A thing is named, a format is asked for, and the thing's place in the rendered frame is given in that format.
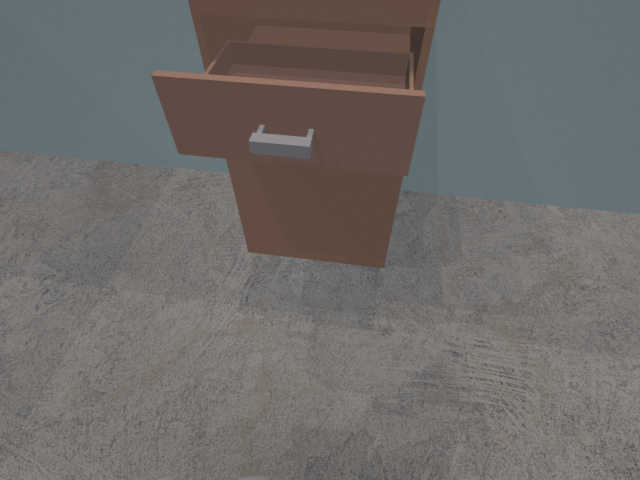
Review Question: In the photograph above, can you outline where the drawer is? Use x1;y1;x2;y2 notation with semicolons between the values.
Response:
151;40;426;176

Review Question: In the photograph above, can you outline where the cabinet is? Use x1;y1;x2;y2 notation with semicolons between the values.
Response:
188;0;441;268

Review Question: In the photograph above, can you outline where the handle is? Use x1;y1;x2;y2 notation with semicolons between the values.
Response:
249;124;314;159

